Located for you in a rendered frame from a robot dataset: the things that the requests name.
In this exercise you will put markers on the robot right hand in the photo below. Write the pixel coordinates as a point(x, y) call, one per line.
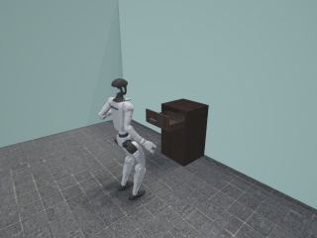
point(148, 146)

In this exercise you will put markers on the right robot forearm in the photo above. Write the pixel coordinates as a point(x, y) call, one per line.
point(133, 134)

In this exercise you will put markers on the robot right upper arm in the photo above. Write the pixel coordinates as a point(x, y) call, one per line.
point(128, 113)

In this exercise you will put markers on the humanoid robot head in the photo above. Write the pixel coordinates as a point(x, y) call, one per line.
point(119, 83)

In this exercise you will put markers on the left robot forearm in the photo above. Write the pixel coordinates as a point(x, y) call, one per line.
point(109, 113)

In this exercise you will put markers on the cabinet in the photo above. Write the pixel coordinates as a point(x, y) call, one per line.
point(186, 144)

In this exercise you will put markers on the robot left upper arm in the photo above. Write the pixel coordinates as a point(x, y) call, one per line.
point(102, 114)

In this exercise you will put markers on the handle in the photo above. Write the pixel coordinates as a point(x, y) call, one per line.
point(153, 120)

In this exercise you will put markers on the drawer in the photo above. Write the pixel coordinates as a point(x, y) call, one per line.
point(166, 120)

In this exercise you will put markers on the right robot shin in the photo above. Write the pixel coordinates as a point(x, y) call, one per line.
point(138, 179)

